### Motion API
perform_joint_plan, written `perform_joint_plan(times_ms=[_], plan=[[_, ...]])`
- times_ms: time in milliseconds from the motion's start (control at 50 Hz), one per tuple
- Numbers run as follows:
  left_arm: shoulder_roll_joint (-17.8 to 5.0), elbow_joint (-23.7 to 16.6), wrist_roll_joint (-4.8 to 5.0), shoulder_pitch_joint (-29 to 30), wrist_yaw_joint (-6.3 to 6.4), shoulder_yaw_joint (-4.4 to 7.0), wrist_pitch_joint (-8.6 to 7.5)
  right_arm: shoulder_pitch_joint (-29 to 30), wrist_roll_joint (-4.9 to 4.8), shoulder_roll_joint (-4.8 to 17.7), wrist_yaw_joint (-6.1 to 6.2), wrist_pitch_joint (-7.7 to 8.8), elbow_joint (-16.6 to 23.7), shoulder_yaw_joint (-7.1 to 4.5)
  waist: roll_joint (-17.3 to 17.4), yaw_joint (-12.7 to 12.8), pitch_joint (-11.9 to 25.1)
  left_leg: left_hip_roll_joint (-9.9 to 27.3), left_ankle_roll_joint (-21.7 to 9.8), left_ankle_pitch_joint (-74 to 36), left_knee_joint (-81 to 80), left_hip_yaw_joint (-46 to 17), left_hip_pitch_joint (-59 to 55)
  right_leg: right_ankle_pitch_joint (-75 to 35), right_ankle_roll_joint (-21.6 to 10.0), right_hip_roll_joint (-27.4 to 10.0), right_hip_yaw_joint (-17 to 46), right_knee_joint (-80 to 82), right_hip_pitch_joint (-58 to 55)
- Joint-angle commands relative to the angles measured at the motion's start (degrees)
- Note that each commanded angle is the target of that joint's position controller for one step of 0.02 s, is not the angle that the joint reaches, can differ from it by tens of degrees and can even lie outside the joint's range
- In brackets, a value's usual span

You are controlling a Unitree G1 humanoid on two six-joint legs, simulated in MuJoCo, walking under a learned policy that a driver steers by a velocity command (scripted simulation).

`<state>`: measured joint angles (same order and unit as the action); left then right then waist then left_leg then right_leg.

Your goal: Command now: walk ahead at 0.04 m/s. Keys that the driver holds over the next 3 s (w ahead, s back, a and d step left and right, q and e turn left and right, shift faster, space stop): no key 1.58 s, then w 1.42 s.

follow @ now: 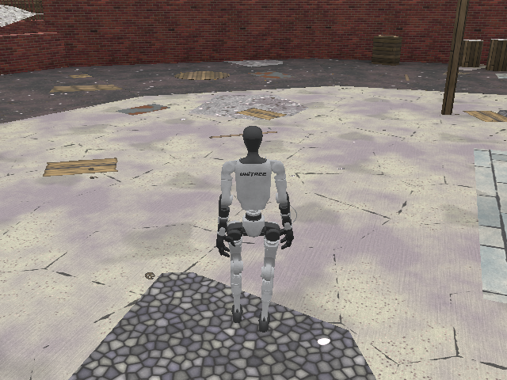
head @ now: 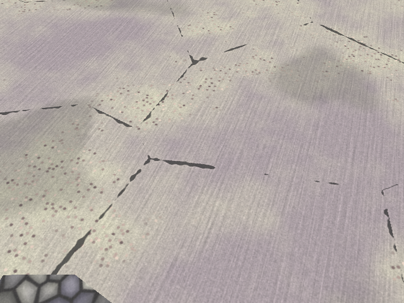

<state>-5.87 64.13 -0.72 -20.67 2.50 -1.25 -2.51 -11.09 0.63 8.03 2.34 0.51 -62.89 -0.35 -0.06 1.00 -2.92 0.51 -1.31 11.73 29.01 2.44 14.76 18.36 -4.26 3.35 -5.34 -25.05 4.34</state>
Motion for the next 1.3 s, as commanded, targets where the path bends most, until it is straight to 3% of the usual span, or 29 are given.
perform_joint_plan(times_ms=[20, 80, 120, 260, 760, 1300], plan=[[-3.95, 1.26, -0.18, -8.78, 0.4, 0.82, 0.76, -4.57, -0.3, 3.39, -0.2, -0.08, -0.54, -0.37, 5.55, -0.44, -2.9, 7.11, -3.67, -18.85, -3.56, -7.42, -7.82, -8.03, 0.28, -7.58, 6.99, 7.28, 8.62], [-5.14, 0.7, 0.02, -5.79, 0.32, 1.34, 0.92, -5.33, -0.41, 3.23, 0.38, 0.2, -1.32, -0.26, 3.19, -0.91, -1.58, 5.71, -2.6, -19.79, -5.0, -6.53, -7.57, -17.92, 0.52, -8.71, 7.36, 6.39, 4.03], [-4.47, 0.96, 0.0, -6.0, 0.32, 1.21, 0.91, -5.74, -0.54, 4.42, 0.56, 0.45, -1.67, -0.53, 1.7, -0.54, -0.61, 5.83, -2.82, -20.79, -5.01, -6.5, -8.11, -18.77, 0.74, -9.03, 7.27, 6.8, 2.42], [-4.39, 1.97, 0.12, -5.24, 0.73, 1.11, 1.46, -6.59, -0.53, 3.5, 0.75, 0.41, -2.67, -0.37, -0.94, -0.7, 0.15, 5.48, -2.7, -20.06, -6.09, -6.1, -8.43, -20.51, 1.14, -9.34, 6.74, 6.81, 0.08], [-3.4, 3.32, 0.06, -6.41, 0.73, 0.18, 1.25, -10.2, -0.38, 2.04, 0.44, -0.06, -5.05, 0.25, -0.59, -1.23, -2.87, 5.02, -2.04, -11.7, -8.78, -6.06, -6.98, -13.83, 0.88, -9.9, 7.7, 8.86, 3.12], [-2.46, 3.13, 0.13, -9.22, 0.6, -0.15, 0.7, -12.17, -0.52, 1.12, 0.32, 0.02, -5.64, 0.89, -0.73, -1.23, -3.26, 5.11, -1.38, -9.99, -8.04, -5.49, -5.36, -15.8, 0.68, -9.94, 8.14, 8.93, 3.58]])
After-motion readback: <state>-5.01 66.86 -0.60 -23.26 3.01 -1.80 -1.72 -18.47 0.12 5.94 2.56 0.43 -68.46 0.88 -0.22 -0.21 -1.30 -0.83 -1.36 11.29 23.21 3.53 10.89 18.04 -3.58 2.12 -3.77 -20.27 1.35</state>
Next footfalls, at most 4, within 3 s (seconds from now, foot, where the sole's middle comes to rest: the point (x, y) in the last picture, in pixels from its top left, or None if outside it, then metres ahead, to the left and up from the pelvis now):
1.98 left None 0.26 0.14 -0.77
2.54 right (222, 276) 0.60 -0.03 -0.77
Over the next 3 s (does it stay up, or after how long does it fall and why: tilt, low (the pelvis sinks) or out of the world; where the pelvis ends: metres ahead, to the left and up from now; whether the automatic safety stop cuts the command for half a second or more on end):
stays up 0.67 0.05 0.00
